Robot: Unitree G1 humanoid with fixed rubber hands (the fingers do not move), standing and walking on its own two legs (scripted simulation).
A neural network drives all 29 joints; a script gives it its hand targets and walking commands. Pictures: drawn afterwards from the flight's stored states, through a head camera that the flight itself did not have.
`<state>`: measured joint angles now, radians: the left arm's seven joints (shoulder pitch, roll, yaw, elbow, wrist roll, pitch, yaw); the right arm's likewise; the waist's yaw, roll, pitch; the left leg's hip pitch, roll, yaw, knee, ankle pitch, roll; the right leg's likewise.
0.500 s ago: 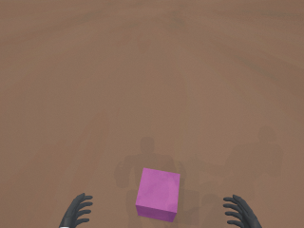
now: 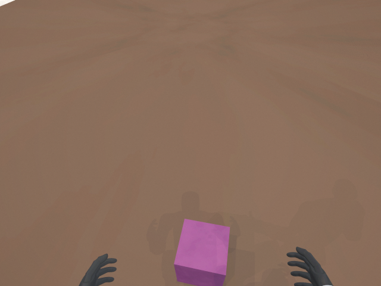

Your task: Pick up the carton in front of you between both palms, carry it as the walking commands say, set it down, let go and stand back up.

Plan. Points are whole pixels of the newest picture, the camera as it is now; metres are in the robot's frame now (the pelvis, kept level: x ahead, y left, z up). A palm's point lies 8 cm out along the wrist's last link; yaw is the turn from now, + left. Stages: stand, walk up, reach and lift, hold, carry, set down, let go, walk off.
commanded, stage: stand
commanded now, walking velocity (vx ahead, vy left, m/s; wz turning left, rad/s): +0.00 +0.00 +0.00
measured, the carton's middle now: (202, 255) +0.43 -0.03 -0.65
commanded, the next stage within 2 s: none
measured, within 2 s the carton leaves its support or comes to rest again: neither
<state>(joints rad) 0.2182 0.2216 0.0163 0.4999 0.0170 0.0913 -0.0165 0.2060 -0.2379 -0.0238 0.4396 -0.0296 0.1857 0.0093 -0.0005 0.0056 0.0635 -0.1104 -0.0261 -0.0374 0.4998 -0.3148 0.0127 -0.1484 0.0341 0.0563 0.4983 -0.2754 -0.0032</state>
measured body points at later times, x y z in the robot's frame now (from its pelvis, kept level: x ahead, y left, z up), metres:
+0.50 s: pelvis +0.02 -0.01 +0.00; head +0.02 -0.02 +0.45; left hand +0.15 +0.29 -0.09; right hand +0.17 -0.30 -0.10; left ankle -0.02 +0.11 -0.74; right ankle +0.00 -0.12 -0.74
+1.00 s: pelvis +0.00 -0.01 +0.01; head +0.00 -0.02 +0.46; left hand +0.11 +0.30 -0.09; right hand +0.14 -0.31 -0.10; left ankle -0.02 +0.11 -0.74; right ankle +0.00 -0.12 -0.74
